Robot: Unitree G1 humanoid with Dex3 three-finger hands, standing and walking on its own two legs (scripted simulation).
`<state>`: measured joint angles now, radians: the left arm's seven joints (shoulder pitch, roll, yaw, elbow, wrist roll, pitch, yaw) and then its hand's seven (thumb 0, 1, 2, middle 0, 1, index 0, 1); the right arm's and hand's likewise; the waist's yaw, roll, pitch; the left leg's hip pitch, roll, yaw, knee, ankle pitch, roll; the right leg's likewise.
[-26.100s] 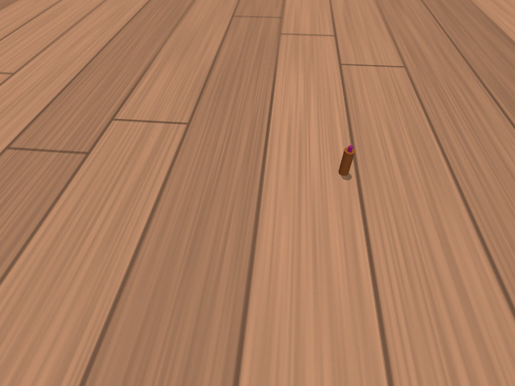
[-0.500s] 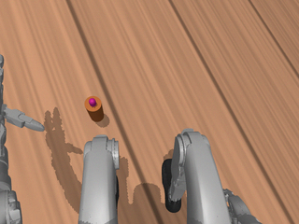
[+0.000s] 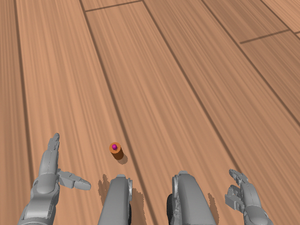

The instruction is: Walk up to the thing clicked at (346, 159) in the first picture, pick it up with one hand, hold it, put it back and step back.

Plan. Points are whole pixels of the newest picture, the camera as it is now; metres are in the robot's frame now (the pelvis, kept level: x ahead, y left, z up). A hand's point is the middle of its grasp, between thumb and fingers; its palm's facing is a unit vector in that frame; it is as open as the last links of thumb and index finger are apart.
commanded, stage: home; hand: left
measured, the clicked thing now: (116, 150) +0.41 +0.17 -0.50
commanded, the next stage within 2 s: none
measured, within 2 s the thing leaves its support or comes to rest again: neither
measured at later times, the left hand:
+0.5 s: hand (60, 179) +0.22 +0.19 +0.07, palm faces +0.12 -0.94 -0.31, open 17.7 cm
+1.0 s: hand (63, 185) +0.21 +0.19 +0.06, palm faces +0.12 -0.95 -0.29, open 17.7 cm
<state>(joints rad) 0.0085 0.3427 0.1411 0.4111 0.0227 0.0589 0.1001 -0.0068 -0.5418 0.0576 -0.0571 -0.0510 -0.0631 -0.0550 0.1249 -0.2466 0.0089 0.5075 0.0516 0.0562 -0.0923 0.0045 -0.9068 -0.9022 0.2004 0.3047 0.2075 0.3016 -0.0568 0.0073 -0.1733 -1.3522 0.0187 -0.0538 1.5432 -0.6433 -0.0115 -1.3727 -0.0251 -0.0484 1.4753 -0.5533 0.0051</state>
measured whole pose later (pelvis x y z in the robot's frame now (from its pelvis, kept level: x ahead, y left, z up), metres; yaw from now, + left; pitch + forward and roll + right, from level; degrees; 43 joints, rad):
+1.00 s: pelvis +0.05 +0.00 +0.12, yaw +1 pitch +7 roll -2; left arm 0.45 0.20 -0.01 0.02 -0.01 0.26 0.15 -0.01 -0.59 0.03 -0.05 -0.04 -0.05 -0.05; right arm 0.28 -0.21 0.03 0.51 0.02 -0.11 -0.17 0.01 -0.91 -0.90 0.20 0.30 0.21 0.30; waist -0.02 0.04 -0.10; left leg -0.59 0.03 -0.04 0.96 -0.50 -0.01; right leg -0.61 -0.01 -0.05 0.90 -0.42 0.01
